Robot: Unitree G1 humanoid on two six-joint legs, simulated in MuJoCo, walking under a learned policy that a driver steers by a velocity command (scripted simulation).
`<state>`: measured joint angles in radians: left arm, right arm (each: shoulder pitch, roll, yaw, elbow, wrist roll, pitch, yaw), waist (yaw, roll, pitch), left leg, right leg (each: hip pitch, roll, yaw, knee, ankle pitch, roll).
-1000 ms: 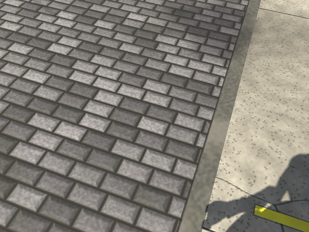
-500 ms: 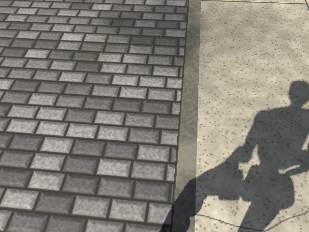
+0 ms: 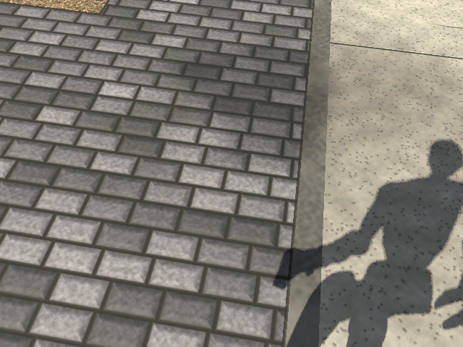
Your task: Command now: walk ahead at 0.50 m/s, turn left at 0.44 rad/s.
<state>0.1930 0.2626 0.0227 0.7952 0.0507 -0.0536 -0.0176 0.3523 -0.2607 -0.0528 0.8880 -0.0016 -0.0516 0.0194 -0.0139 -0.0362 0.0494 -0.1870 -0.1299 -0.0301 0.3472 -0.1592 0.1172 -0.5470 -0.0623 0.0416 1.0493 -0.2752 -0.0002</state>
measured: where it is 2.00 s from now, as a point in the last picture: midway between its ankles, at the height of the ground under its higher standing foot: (183, 188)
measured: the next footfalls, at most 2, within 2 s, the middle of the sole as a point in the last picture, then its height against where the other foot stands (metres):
right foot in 0.30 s outside the picture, level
left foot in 0.80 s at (172, 331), level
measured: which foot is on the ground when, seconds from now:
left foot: down 0.00-0.30, up 0.32-0.78, down 0.80-1.00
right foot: up 0.00-0.28, down 0.30-0.82, up 0.84-1.00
